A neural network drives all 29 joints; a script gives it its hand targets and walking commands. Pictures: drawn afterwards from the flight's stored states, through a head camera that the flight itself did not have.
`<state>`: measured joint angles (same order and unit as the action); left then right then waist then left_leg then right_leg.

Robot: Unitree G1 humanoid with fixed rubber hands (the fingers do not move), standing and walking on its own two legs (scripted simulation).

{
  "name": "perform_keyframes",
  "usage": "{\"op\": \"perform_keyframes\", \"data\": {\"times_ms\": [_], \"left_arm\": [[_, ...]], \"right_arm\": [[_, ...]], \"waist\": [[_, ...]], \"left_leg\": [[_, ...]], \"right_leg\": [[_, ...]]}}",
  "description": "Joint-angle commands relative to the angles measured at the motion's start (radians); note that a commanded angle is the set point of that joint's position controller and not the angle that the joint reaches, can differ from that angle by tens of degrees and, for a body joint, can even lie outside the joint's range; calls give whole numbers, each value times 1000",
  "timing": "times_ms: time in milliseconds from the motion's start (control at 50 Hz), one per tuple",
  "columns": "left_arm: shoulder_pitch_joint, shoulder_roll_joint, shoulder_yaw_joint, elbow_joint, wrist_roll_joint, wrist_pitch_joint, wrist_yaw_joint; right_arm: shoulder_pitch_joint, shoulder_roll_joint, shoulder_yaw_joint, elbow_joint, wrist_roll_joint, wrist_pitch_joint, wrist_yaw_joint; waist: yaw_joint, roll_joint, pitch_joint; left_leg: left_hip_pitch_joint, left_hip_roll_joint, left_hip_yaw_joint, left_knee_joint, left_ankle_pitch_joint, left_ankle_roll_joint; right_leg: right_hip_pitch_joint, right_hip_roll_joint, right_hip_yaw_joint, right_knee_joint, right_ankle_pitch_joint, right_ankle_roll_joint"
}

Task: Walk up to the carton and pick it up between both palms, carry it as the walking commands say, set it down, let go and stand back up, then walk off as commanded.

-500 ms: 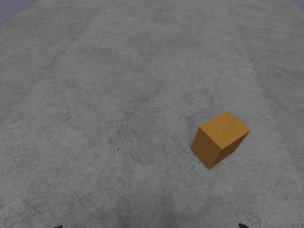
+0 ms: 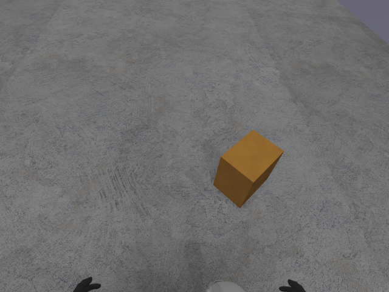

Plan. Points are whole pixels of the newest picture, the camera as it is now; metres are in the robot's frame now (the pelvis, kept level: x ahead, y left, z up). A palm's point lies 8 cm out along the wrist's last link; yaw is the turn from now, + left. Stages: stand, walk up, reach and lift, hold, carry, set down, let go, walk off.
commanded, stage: walk up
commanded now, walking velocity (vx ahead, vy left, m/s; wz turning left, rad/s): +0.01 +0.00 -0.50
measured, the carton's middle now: (246, 169) +0.80 -0.37 -0.62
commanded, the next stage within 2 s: none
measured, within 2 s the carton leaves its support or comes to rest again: neither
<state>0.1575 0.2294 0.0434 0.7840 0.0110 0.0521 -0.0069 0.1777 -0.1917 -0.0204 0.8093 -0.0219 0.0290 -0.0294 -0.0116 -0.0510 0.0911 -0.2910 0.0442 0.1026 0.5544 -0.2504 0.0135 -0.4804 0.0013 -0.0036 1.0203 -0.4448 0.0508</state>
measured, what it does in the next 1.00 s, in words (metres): steps on the spot, turning right: right foot, then left foot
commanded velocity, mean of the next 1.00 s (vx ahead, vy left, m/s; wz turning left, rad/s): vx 0.05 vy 0.09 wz -0.50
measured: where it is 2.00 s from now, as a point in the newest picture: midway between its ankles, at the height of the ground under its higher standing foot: (151, 263)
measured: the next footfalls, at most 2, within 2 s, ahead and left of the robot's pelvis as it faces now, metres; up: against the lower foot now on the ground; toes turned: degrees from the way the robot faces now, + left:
right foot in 0.16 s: +0.04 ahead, -0.13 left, +0.00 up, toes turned -9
left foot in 0.58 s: +0.03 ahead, +0.11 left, +0.00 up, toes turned -12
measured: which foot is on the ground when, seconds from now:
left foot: down 0.00-0.16, up 0.18-0.56, down 0.58-0.84, up 0.86-1.00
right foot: up 0.00-0.14, down 0.16-0.60, up 0.62-0.82, down 0.84-1.00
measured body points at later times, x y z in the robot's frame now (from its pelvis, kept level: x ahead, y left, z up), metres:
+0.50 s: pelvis -0.01 -0.02 +0.01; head +0.02 -0.04 +0.46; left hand +0.12 +0.21 -0.12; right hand +0.05 -0.29 -0.12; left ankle +0.01 +0.11 -0.70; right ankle +0.00 -0.12 -0.73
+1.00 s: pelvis +0.03 +0.02 +0.00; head +0.05 +0.00 +0.45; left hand +0.17 +0.26 -0.13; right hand -0.02 -0.24 -0.14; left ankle +0.06 +0.15 -0.68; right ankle -0.02 -0.12 -0.73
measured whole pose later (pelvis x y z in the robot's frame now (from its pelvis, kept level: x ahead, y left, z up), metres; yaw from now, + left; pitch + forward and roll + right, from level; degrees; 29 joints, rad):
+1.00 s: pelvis +0.03 +0.02 +0.00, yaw -30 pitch +2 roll +0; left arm 0.33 0.24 0.07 0.91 0.05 0.03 0.04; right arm 0.23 -0.25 -0.06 0.83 -0.04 0.06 0.04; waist 0.04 0.02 0.04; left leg -0.46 0.06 0.07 1.01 -0.37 -0.05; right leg -0.35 -0.06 -0.02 0.55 -0.23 0.03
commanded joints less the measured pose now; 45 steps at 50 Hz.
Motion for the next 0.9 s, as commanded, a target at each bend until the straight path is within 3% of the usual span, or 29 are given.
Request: {"op": "perform_keyframes", "data": {"times_ms": [0, 80, 120, 140, 160, 180, 220, 260, 300, 320, 340, 440, 460, 520, 540, 560, 580, 600, 620, 660, 680, 700, 740, 780, 800, 820, 840, 860, 880], "left_arm": [[34, 71, 17, -59, -10, -2, -14], [12, 47, 5, -63, -7, -10, -20], [61, 57, 2, -50, -7, -19, -13], [79, 109, 15, -44, -1, -30, -11], [105, 209, 39, -46, 10, -36, -3], [166, 236, 46, -23, 19, -34, 7], [85, 203, 38, -45, 8, -28, 16], [25, 184, 34, -57, -3, -23, 21], [42, 117, 51, -45, 12, -45, 13], [51, 119, 52, -38, 15, -49, 12], [101, 108, 58, -27, 27, -44, 12], [117, 125, 70, -19, 24, -39, 11], [108, 131, 71, -20, 22, -35, 13], [121, 129, 71, -13, 15, -27, 12], [137, 122, 70, -7, 8, -32, 11], [135, 91, 64, -11, 7, -32, 8], [126, 40, 50, -37, 9, -41, 0], [71, 24, 45, -67, 3, -36, -1], [62, 43, 49, -62, 12, -32, -4], [122, 93, 63, -20, 8, -11, -25], [159, 91, 70, -10, 15, -7, -26], [223, 102, 63, 18, 4, -8, -11], [146, 74, 41, 3, 11, -9, 0], [120, 60, 32, 16, 14, -20, 7], [198, 69, 38, 45, 23, -30, 12], [272, 127, 54, 75, 32, -39, 20], [389, 241, 87, 100, 51, -40, 33], [420, 315, 98, 112, 58, -32, 48], [322, 281, 97, 101, 51, -33, 59]], "right_arm": [[-39, -174, -46, -54, -9, -9, 4], [54, -224, -53, 1, -13, -3, 9], [40, -225, -48, 10, -7, 1, 12], [30, -204, -39, 6, 0, 3, 15], [13, -134, -16, -29, 4, 1, 17], [-58, -120, -4, -63, 9, 15, 7], [-53, -127, -4, -40, 10, 23, -2], [-20, -145, -8, -10, 10, 28, -6], [30, -141, -40, -5, 18, 6, -4], [28, -137, -38, -5, 18, 3, 0], [24, -121, -40, 1, 27, 7, 5], [-5, -90, -36, -25, 28, 4, 6], [12, -90, -35, -21, 31, 0, 2], [60, -77, -34, -31, 32, -15, -11], [86, -79, -36, -28, 31, -25, -15], [114, -124, -52, -24, 28, -30, -18], [133, -204, -65, -40, 13, -37, -21], [102, -241, -78, -39, -4, -29, -19], [96, -204, -67, -44, -4, -29, -15], [4, -164, -51, -66, -9, -26, -17], [-62, -135, -52, -87, -19, -21, -5], [-36, -126, -52, -80, -34, 2, 16], [46, -134, -65, -57, -45, 12, 28], [107, -152, -65, -24, -36, 5, 31], [117, -147, -59, -15, -33, 3, 35], [126, -146, -54, -16, -29, -3, 40], [37, -114, -48, -69, -22, -8, 50], [-39, -112, -43, -127, -26, -2, 55], [-58, -122, -46, -119, -21, 8, 56]], "waist": [[8, 239, -128], [-28, 272, -125], [1, 226, -154], [28, 140, -166], [59, -152, -177], [105, -306, -115], [50, -126, -142], [20, -77, -160], [-12, -70, -175], [-4, -96, -178], [34, -124, -172], [48, -113, -153], [41, -149, -149], [26, -103, -150], [10, -94, -191], [7, -22, -212], [-2, 118, -174], [-27, 354, -127], [-5, 212, -80], [38, 165, -59], [79, 241, -46], [59, 284, -89], [8, 262, -32], [6, 204, -3], [46, 153, -57], [71, 62, -105], [164, -187, -103], [173, -280, -67], [125, -161, -21]], "left_leg": [[80, 217, -96, -199, 369, 87], [151, 241, -86, -128, 382, 90], [87, 231, -76, -65, 316, 50], [31, 186, -38, 11, 194, 11], [-183, 48, 21, 195, -79, -49], [-289, -17, -26, 347, -374, -68], [-284, -6, -102, 442, -301, -74], [-283, -21, -113, 476, -228, -75], [-262, 2, -112, 466, -133, -91], [-253, -11, -93, 416, -119, -91], [-246, -13, -87, 379, -98, -83], [-119, -33, -69, 190, -101, -71], [-84, -36, -64, 145, -110, -74], [40, -50, -32, -50, -88, -63], [159, -7, -35, -138, -33, -53], [261, 73, -83, -178, -56, -39], [311, 257, -245, -217, -3, 13], [238, 445, -358, -285, 122, 141], [93, 451, -326, -301, 178, 150], [50, 371, -197, -283, 219, 134], [12, 261, -74, -253, 211, 125], [44, 147, -9, -278, -149, 86], [53, 159, 0, -267, -176, 91], [40, 150, 59, -180, -162, 85], [-5, 135, 95, -83, -189, 69], [-112, 94, 115, 29, -225, 43], [-366, 4, 179, 271, -272, -5], [-438, -11, 5, 587, -343, -43], [-411, 58, -95, 649, -227, -54]], "right_leg": [[44, -45, -15, -58, 37, 12], [95, -11, -69, -314, 1, 1], [221, -14, -83, -503, 134, -19], [298, -56, -40, -594, 262, -44], [398, -239, 211, -627, 503, -116], [330, -351, 398, -688, 690, -226], [345, -314, 344, -682, 644, -231], [346, -259, 290, -652, 635, -207], [292, -247, 264, -687, 534, -214], [297, -226, 265, -706, 473, -198], [312, -257, 308, -721, 477, -213], [243, -224, 325, -724, 382, -179], [233, -213, 340, -717, 379, -176], [185, -185, 362, -657, 390, -145], [142, -156, 329, -608, 332, -115], [37, -93, 289, -546, 198, -83], [-125, 8, 190, -355, 41, -49], [-230, 68, 26, -68, -90, -12], [-177, -12, 42, 67, -58, 10], [-154, -46, 55, 157, 32, 27], [-109, -62, 39, 92, 47, 25], [-45, -62, -41, -99, 33, 0], [-15, -38, -105, -245, -13, -16], [57, -29, -141, -418, 81, -29], [200, -15, -163, -510, 137, -33], [366, -55, -93, -543, 137, -39], [473, -301, 269, -683, -106, -127], [345, -518, 767, -876, -144, -265], [245, -518, 701, -876, -145, -286]]}}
